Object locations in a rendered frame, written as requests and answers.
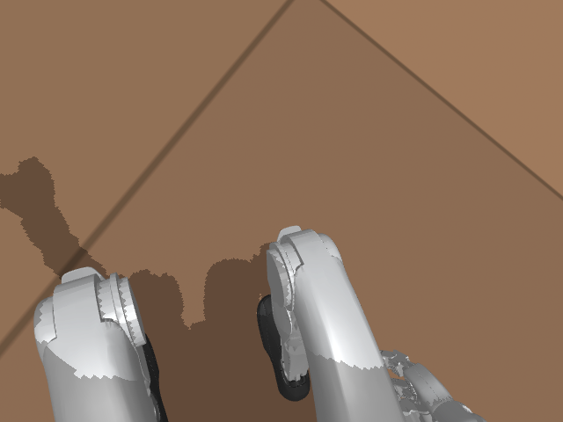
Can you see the right robot foot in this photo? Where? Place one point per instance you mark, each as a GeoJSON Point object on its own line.
{"type": "Point", "coordinates": [291, 390]}

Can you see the left robot foot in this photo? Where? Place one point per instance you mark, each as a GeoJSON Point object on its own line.
{"type": "Point", "coordinates": [154, 381]}

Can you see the right robot hand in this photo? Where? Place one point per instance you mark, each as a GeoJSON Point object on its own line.
{"type": "Point", "coordinates": [421, 391]}

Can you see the right robot arm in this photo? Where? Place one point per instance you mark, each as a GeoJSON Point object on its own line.
{"type": "Point", "coordinates": [454, 411]}

